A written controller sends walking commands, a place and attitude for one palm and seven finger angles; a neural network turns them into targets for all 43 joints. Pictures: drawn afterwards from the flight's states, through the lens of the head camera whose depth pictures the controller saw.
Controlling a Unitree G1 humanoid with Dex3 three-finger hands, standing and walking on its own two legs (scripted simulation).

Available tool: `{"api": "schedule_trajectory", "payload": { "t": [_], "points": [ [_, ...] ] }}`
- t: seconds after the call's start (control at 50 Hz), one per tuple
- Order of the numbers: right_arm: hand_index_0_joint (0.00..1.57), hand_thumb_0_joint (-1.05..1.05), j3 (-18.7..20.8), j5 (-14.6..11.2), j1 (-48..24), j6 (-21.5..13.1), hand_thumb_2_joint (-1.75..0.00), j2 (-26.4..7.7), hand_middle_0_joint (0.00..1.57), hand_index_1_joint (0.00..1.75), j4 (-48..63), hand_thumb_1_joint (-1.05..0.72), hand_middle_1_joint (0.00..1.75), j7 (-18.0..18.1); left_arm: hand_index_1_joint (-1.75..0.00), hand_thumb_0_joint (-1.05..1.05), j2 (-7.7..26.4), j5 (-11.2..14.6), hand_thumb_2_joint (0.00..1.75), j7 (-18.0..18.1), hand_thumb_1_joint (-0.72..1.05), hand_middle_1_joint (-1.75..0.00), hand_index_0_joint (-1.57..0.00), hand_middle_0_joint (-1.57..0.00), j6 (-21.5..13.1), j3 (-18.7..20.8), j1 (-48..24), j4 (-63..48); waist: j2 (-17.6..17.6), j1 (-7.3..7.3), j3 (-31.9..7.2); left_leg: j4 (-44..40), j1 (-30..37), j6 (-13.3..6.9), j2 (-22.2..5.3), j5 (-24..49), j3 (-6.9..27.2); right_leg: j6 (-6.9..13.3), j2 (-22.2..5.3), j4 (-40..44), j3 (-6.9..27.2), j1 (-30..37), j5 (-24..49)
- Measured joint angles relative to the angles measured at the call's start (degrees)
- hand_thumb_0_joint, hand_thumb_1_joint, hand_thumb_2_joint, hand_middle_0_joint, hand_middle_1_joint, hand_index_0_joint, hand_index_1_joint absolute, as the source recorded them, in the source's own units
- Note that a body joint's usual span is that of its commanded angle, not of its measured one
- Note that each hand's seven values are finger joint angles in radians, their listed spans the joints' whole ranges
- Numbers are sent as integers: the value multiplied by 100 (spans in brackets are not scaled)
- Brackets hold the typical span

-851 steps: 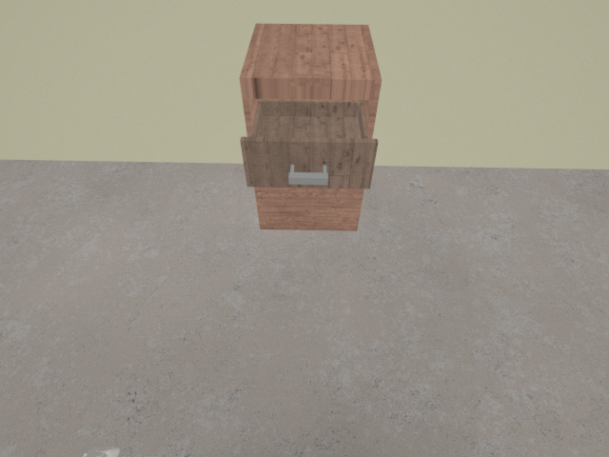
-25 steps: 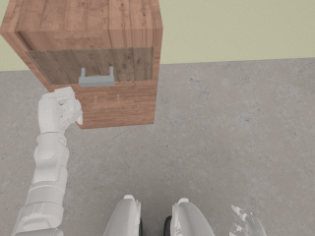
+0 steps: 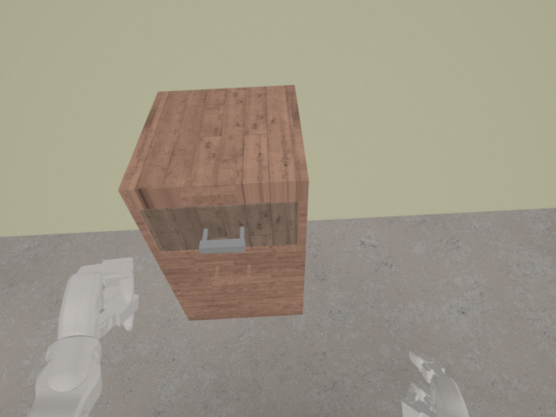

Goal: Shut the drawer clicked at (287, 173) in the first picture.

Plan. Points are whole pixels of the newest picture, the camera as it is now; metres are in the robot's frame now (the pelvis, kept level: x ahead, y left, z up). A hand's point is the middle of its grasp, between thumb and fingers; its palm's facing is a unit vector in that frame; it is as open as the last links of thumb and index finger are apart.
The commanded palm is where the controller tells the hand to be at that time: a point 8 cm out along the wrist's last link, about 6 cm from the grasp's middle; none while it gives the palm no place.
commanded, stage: draw the hand back to the body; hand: left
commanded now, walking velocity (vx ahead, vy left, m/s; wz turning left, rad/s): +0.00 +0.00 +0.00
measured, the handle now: (223, 238) +0.57 +0.20 -0.21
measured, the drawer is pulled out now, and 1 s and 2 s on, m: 0.00 0.00 0.00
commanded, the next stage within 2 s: step back with the hand held close in 0.48 s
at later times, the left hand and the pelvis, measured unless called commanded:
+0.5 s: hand (55, 331) +0.17 +0.23 +0.17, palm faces +0.41 -0.83 -0.38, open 3.2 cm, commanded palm +0.12 +0.26 +0.19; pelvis -0.01 -0.02 +0.01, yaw +0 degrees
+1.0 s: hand (50, 338) +0.16 +0.23 +0.17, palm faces +0.28 -0.81 -0.51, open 3.2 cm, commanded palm +0.10 +0.27 +0.19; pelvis -0.03 +0.00 +0.01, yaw -1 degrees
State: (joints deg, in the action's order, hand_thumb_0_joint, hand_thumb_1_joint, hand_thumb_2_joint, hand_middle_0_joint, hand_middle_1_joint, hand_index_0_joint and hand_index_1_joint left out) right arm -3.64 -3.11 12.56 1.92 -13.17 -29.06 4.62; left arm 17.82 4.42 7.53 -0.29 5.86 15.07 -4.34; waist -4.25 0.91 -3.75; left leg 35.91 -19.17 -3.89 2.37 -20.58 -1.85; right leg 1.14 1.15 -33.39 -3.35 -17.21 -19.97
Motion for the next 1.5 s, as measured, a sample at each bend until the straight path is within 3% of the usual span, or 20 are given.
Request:
{"api": "schedule_trajectory", "payload": {
  "t": [0.2,0.36,0.48,0.64,0.76,0.9,1.02,1.18,1.36,1.5],
  "points": [
    [20,1,52,102,-68,-436,-90,15,20,30,-176,-90,30,-111,-160,1,147,100,90,-141,90,-160,-140,-140,-16,550,1136,-1517,-42,158,158,-705,864,32,-1,275,12,27,27,704,19,859,278],
    [20,1,182,131,-82,-695,-90,-44,20,30,-351,-90,30,-156,-160,1,293,135,90,-151,90,-160,-140,-140,-308,1138,1673,-2476,-103,303,160,-820,1089,72,-33,335,34,66,64,846,2,1097,348],
    [20,1,223,139,-112,-682,-90,-42,20,30,-396,-90,30,-125,-160,1,75,118,90,-173,90,-160,-141,-140,-366,1066,1569,-2181,-108,307,260,-804,1087,102,-59,386,54,102,88,822,-23,1095,385],
    [20,1,213,174,34,-816,-90,-10,20,30,-459,-90,30,-84,-160,1,134,77,90,-187,89,-160,-141,-140,-383,991,1617,-2213,-64,253,273,-796,1120,152,-127,400,36,157,155,846,-3,1129,423],
    [20,1,311,250,-74,-618,-90,-51,20,30,-448,-90,30,-194,-160,1,189,-66,90,-119,89,-160,-141,-140,-1022,1433,1608,-2109,-50,13,289,-743,759,154,-210,458,-15,151,233,984,46,830,619],
    [20,1,510,234,-70,-348,-90,-132,20,30,-380,-90,30,-156,-160,1,314,-122,90,-129,89,-160,-141,-140,-1122,1293,2093,-2329,84,-184,422,-948,544,50,-73,670,-127,49,90,884,143,462,691],
    [19,1,544,229,-51,-301,-90,-86,20,30,-340,-90,30,-107,-160,1,572,-99,90,-64,89,-160,-141,-140,-1187,1493,2266,-2624,195,-134,462,-860,357,-9,-8,729,-146,-7,17,714,148,243,707],
    [20,1,436,251,-187,-445,-90,49,20,30,-245,-90,30,-119,-160,1,428,-163,90,11,89,-160,-141,-140,-1220,1495,2144,-2627,217,-38,423,-610,58,-93,27,785,-184,-61,-35,435,162,-67,756],
    [20,1,323,293,-107,-608,-90,111,20,30,-184,-90,30,-137,-160,1,350,-269,90,75,89,-160,-141,-140,-1322,1506,2076,-2793,288,-38,437,-279,-288,-131,-30,802,-117,-76,9,349,74,-280,887],
    [20,1,355,328,-23,-704,-90,93,20,30,-221,-90,30,-123,-160,1,460,-352,90,81,89,-160,-141,-141,-1434,1689,1918,-2856,381,-95,562,-51,-468,-162,-11,790,-130,-97,50,46,203,-485,825]
  ]
}}
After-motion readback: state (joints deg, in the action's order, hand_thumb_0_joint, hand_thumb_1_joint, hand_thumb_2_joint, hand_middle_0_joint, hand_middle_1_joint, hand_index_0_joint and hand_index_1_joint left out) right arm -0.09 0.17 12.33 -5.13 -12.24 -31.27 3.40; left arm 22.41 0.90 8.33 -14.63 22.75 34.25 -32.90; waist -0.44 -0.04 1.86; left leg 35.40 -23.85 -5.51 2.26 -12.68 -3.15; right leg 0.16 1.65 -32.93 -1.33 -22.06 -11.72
